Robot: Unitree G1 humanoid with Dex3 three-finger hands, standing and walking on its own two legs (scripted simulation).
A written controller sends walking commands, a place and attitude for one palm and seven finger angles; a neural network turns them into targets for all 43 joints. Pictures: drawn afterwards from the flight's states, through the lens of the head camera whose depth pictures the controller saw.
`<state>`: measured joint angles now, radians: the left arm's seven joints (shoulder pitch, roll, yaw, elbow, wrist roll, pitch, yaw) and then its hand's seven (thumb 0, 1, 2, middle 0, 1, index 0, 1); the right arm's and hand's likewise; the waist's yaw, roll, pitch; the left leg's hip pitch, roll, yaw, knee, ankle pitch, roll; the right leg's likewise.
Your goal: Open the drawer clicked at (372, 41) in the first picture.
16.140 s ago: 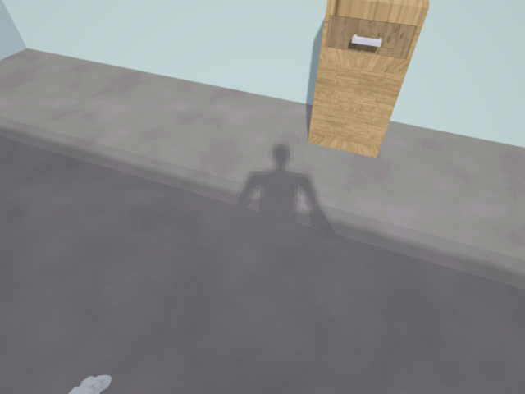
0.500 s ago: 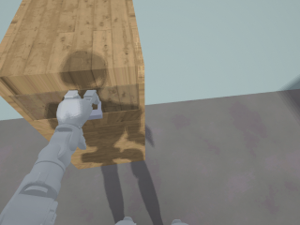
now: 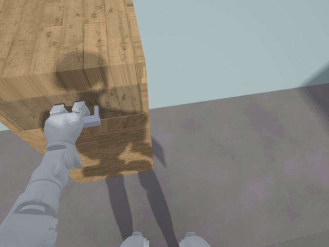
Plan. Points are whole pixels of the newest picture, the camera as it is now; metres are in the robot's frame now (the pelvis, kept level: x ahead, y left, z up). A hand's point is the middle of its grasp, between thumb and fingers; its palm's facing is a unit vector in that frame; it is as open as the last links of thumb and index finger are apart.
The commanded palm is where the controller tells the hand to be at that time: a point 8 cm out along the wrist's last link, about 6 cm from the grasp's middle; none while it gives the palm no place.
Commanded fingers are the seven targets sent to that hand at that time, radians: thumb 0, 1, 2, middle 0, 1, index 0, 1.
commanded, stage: lower the fingers behind the handle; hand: left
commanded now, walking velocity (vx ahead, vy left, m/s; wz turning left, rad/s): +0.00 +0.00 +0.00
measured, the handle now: (76, 117) +0.47 +0.26 -0.03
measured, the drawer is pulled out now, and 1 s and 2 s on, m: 0.00 0.00 0.02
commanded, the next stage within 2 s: close the thumb around the handle in 0.72 s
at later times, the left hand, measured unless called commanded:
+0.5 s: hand (75, 138) +0.41 +0.26 -0.05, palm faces -0.05 -0.04 -1.00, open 13.9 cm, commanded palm +0.39 +0.25 +0.00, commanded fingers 0.00 -0.50 0.30 -0.30 -1.20 -0.30 -1.20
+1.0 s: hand (73, 139) +0.41 +0.26 -0.05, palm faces -0.05 -0.03 -1.00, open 13.0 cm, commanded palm +0.39 +0.25 +0.00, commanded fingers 0.00 0.06 0.54 -0.34 -1.26 -0.34 -1.26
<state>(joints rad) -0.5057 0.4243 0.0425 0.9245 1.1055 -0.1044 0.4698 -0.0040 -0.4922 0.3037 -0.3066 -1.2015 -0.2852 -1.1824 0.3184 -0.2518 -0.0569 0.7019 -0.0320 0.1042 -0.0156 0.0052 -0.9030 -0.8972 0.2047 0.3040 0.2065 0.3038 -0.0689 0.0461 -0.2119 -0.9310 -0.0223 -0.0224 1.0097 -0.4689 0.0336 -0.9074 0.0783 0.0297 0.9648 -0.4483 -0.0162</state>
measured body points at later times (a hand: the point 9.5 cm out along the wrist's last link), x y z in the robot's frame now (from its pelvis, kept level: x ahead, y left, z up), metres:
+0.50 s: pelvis -0.01 +0.00 -0.01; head +0.10 +0.00 +0.42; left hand +0.41 +0.25 +0.00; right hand +0.05 -0.27 -0.15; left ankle +0.00 +0.10 -0.67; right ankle +0.00 -0.12 -0.67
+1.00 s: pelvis -0.01 +0.00 -0.01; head +0.10 +0.00 +0.42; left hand +0.41 +0.26 +0.00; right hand +0.06 -0.27 -0.15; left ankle +0.00 +0.10 -0.67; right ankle +0.00 -0.12 -0.67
